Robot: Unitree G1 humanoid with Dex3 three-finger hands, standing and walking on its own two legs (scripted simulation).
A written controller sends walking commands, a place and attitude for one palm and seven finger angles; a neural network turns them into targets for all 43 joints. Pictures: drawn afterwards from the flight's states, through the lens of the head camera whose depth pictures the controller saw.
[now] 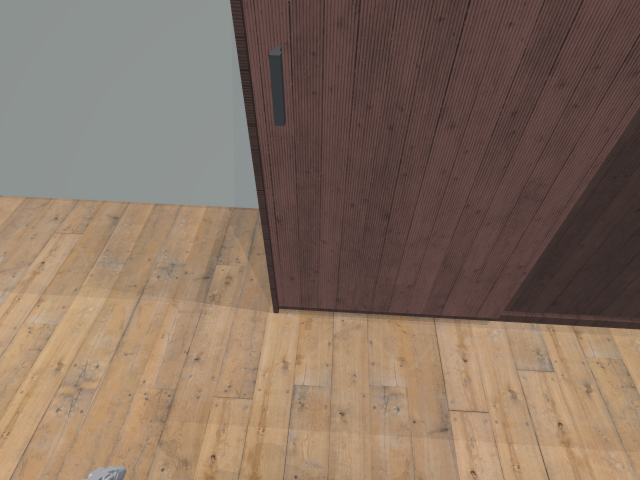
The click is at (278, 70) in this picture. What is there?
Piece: wardrobe's sliding door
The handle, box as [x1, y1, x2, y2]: [269, 46, 285, 125]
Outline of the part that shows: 276,46 273,51 270,51 269,54 274,122 275,125 284,125 285,117 281,47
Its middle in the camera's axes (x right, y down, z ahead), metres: -0.08 -0.30 +0.76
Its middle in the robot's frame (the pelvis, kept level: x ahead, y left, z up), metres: +0.78 +0.13 +0.12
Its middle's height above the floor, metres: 0.89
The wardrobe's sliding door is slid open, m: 0.00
